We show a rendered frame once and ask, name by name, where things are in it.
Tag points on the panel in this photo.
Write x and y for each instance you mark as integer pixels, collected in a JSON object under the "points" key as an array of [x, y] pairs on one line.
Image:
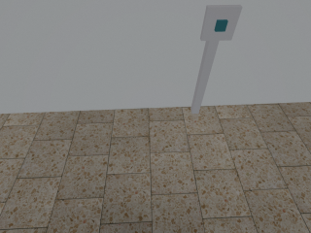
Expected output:
{"points": [[231, 13]]}

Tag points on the button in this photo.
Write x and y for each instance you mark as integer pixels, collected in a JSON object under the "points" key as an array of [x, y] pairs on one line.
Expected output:
{"points": [[221, 25]]}

